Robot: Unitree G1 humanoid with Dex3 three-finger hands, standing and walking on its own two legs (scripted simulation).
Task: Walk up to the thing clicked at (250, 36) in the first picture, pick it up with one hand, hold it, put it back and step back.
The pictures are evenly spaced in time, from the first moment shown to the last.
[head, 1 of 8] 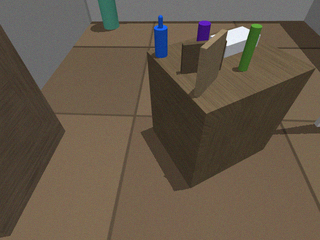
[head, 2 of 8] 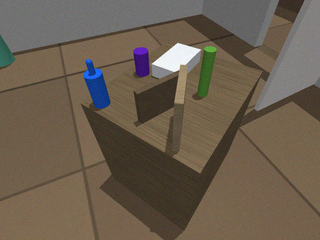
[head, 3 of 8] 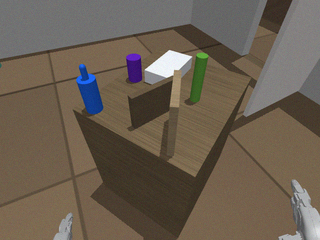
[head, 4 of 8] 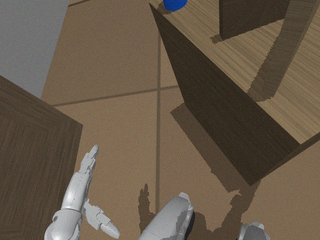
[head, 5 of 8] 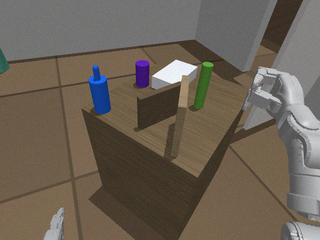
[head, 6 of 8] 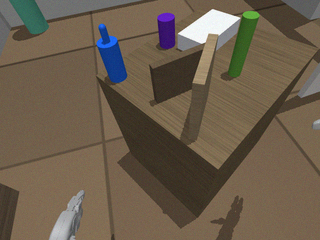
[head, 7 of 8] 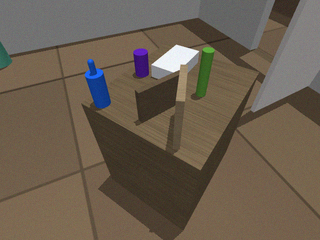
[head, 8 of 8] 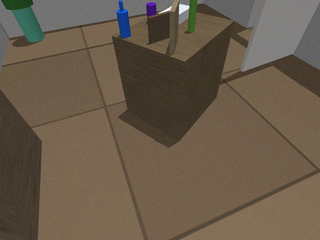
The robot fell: no
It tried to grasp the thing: yes
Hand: right
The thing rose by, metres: 0.00
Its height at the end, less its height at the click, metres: +0.00
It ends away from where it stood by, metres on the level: 0.00
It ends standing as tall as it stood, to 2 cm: yes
